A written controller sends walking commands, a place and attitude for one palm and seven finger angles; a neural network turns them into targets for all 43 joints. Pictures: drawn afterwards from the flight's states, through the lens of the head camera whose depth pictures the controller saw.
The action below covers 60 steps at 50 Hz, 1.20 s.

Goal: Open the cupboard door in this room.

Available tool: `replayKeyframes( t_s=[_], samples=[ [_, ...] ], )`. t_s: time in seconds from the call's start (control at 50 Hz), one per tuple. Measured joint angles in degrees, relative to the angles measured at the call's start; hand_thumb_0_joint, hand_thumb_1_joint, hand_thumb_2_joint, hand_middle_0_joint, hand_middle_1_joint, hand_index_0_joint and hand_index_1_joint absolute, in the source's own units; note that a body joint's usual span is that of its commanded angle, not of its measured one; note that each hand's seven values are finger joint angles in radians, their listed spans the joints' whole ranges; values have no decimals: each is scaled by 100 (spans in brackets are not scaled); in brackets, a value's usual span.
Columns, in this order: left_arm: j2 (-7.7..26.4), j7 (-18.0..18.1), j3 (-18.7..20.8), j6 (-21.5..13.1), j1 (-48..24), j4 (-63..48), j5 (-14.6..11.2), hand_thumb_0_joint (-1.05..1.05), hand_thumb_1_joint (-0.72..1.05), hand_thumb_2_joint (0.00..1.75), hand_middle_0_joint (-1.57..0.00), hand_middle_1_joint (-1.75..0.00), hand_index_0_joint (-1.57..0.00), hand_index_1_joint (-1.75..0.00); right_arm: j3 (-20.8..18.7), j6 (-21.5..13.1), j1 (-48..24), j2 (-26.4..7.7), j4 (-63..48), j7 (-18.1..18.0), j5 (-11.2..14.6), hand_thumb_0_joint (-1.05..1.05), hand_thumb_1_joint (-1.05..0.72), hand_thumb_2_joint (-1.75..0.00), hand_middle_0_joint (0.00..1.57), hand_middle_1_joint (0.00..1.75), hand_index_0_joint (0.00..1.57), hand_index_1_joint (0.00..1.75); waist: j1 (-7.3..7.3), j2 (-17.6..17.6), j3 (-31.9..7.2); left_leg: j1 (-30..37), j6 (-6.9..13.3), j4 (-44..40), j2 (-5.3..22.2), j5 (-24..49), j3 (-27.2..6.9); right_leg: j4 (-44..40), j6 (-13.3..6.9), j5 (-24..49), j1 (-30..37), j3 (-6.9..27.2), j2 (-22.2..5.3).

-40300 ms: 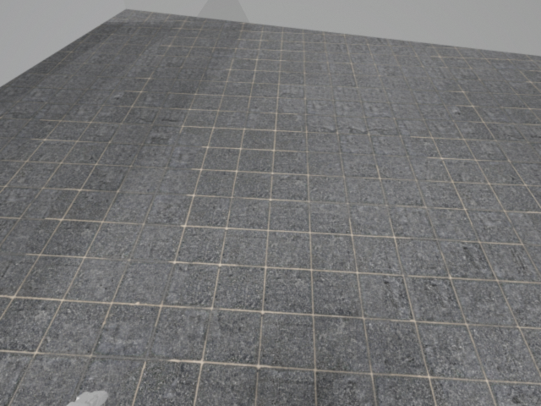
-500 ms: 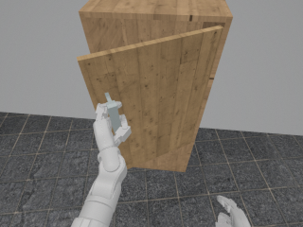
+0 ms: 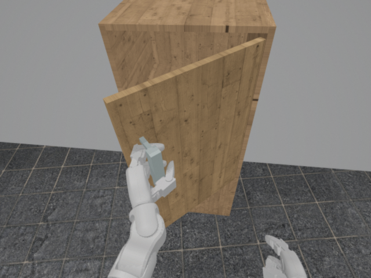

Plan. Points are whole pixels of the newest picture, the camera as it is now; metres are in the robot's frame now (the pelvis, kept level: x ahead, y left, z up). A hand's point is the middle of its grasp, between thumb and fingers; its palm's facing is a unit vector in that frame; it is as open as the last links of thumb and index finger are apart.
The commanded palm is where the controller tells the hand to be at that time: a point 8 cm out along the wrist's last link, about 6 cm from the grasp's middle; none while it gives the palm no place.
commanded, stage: open thumb and fingers to let go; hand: left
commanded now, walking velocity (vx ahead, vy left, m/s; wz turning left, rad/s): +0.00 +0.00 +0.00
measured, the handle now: (152, 163) +0.34 +0.09 +0.08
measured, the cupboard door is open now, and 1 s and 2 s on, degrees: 43 48 47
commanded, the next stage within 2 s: slide the hand sideways off the handle in 0.60 s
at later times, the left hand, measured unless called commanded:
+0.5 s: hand (168, 175) +0.31 +0.05 +0.09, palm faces +0.27 -0.96 -0.01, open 14.4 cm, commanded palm +0.27 +0.09 +0.08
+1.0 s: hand (174, 193) +0.27 +0.04 +0.08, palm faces -0.21 -0.98 +0.00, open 16.1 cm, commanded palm +0.25 +0.09 +0.08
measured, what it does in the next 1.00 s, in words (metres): stands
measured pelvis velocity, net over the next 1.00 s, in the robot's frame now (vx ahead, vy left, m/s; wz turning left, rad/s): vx -0.02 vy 0.03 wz -0.02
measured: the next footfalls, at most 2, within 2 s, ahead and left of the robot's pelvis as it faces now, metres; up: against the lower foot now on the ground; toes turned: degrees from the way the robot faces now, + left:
none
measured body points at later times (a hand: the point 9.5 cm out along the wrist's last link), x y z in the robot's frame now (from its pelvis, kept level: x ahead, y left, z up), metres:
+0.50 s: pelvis +0.00 +0.01 +0.00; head +0.00 +0.00 +0.45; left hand +0.29 +0.11 +0.09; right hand +0.16 -0.20 -0.10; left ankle +0.02 +0.15 -0.71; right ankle -0.01 -0.07 -0.71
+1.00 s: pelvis -0.02 +0.03 -0.01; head -0.02 +0.01 +0.44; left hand +0.28 +0.09 +0.08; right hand +0.14 -0.19 -0.10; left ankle +0.02 +0.15 -0.71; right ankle -0.01 -0.07 -0.71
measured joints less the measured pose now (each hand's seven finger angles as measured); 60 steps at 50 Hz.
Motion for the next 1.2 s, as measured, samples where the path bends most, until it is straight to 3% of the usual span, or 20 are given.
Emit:
replayKeyframes(
  t_s=[0.34,0.48,0.72,0.76,0.8,0.86,0.9,0.96,1.06,1.2],
  samples=[
    [-21,-21,-58,-52,-207,226,23,0,-34,37,-30,-118,-31,-117,2,69,142,28,16,-16,15,1,-90,-90,20,30,20,30,-15,-35,0,-97,42,65,-14,-15,74,54,49,23,-119,78,-19],
    [-28,57,-114,-63,-301,288,22,0,-47,31,-29,-95,-30,-94,-5,64,133,26,40,-4,14,1,-90,-90,20,30,20,30,-21,-31,26,-130,74,122,-15,-40,88,58,75,36,-132,95,-22],
    [-56,104,-264,19,-582,436,69,-1,-50,30,-44,-67,-42,-69,-7,20,-4,43,67,58,34,1,-90,-90,20,30,20,30,81,-23,31,-356,131,340,-75,-71,53,239,123,10,-316,63,-89],
    [36,-282,-234,-76,-526,401,173,-1,-50,30,-44,-63,-40,-66,21,25,10,48,13,72,66,1,-90,-90,20,30,20,30,86,-54,56,-377,147,341,-106,-52,56,280,130,9,-350,65,-122],
    [308,-1083,-233,-325,-455,363,133,-1,-50,30,-41,-58,-34,-60,51,3,98,30,-100,36,120,1,-90,-90,20,30,20,30,110,-70,76,-414,165,353,-133,-28,50,321,136,9,-392,58,-151],
    [763,-2255,-303,-596,-447,353,-211,-1,-50,30,-33,-48,-25,-50,104,-79,222,-52,-222,-49,245,1,-90,-90,20,30,20,30,102,-10,117,-440,181,409,-152,-25,25,354,150,13,-393,34,-170],
    [867,-2670,-346,-599,-505,423,-494,-1,-50,30,-28,-43,-22,-45,139,-151,262,-107,-244,-100,319,1,-90,-90,20,30,20,30,68,44,141,-426,193,425,-156,-26,32,350,167,27,-373,42,-174],
    [723,-2738,-321,-494,-544,540,-743,-1,-51,30,-23,-38,-18,-39,172,-243,290,-130,-243,-114,360,1,-90,-90,20,30,20,30,11,57,154,-360,209,368,-154,-4,111,325,190,65,-356,121,-175],
    [546,-2497,-262,-488,-266,397,-590,-1,-51,30,-21,-35,-21,-36,182,-297,391,-72,-317,-35,320,1,-90,-90,20,30,20,30,-37,-28,133,-213,219,210,-123,38,276,265,199,118,-324,286,-145],
    [664,-2483,-201,-601,220,-59,-461,-1,-50,30,-20,-34,-20,-33,193,-263,438,-48,-402,-11,295,1,-90,-90,20,30,20,30,-71,-110,178,-59,180,102,-49,27,359,183,165,129,-229,370,-65]
  ],
)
